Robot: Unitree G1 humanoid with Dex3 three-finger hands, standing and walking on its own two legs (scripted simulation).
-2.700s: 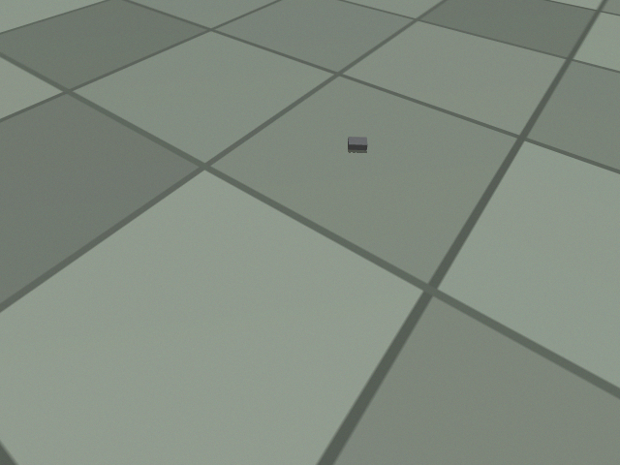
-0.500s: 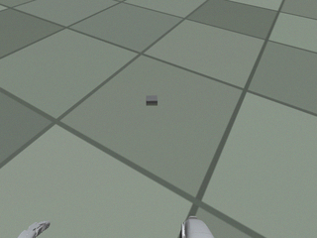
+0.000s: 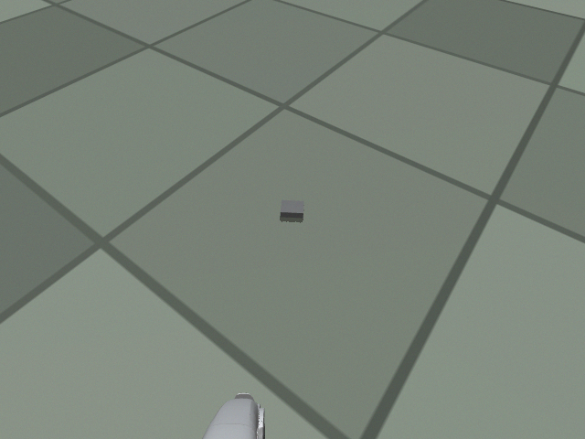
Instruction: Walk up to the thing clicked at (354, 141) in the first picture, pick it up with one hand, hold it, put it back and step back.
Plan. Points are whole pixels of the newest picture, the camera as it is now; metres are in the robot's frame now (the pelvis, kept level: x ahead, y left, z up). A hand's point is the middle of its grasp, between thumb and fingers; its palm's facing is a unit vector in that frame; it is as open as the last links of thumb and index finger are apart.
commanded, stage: walk up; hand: left
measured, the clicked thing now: (292, 209) +1.11 +0.09 -0.75
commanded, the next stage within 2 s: none
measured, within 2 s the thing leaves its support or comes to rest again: neither
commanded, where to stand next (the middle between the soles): +0.73 -0.15 m, yaw +2 degrees
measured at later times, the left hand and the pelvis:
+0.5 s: hand (182, 313) +0.32 +0.24 -0.13, palm faces -0.08 -0.93 -0.35, open 7.4 cm; pelvis +0.22 -0.04 +0.00, yaw -2 degrees
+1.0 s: hand (239, 266) +0.43 +0.15 -0.14, palm faces +0.02 -0.93 -0.36, open 7.4 cm; pelvis +0.39 -0.12 +0.00, yaw +1 degrees
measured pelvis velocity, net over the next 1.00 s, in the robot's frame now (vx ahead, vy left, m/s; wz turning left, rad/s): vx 0.39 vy -0.12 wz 0.02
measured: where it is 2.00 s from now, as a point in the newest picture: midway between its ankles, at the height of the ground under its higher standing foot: (355, 307)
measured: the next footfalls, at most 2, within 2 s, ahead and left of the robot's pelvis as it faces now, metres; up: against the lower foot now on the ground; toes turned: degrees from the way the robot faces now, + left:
left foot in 0.10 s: +0.22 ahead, +0.10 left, +0.00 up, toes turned +6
right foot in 0.58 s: +0.41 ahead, -0.21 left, +0.00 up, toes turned -6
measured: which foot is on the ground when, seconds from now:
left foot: up 0.00-0.08, down 0.10-0.62, up 0.64-1.00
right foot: down 0.00-0.14, up 0.16-0.56, down 0.58-1.00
